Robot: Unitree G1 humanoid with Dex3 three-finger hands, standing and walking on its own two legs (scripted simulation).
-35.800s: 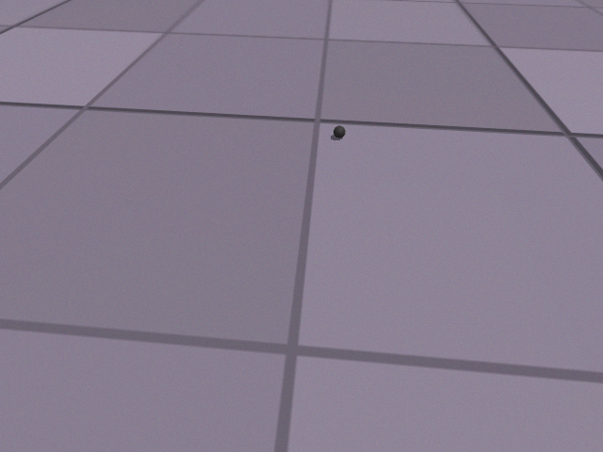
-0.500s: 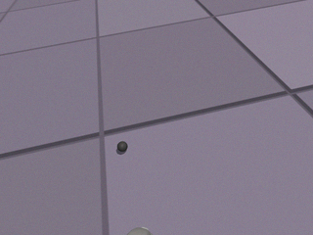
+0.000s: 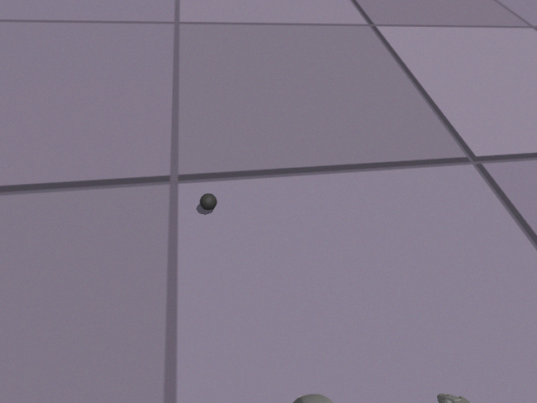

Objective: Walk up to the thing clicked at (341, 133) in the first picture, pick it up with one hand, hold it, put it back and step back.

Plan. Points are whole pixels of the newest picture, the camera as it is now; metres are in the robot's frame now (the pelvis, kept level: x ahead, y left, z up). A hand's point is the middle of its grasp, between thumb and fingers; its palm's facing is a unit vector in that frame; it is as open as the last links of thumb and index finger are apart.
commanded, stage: step back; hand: left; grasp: from above
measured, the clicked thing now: (208, 201) +1.01 +0.23 -0.73
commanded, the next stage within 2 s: stand in 1.28 s
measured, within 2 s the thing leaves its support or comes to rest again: neither
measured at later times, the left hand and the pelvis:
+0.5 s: hand out of the picture -0.01 +0.27 -0.16, palm faces -0.02 -0.93 -0.37, open 7.3 cm; pelvis -0.09 +0.00 -0.01, yaw -3 degrees
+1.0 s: hand out of the picture +0.04 +0.23 -0.15, palm faces +0.01 -0.94 -0.34, open 7.3 cm; pelvis -0.05 -0.02 -0.01, yaw -1 degrees
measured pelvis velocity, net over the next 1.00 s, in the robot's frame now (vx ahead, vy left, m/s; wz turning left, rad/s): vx -0.05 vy -0.02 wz -0.02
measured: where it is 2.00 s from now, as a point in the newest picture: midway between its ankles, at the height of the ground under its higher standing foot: outside the picture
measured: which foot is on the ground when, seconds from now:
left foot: down 0.00-0.20, up 0.22-0.42, down 0.44-1.00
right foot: up 0.00-0.14, down 0.16-0.48, up 0.50-0.72, down 0.74-1.00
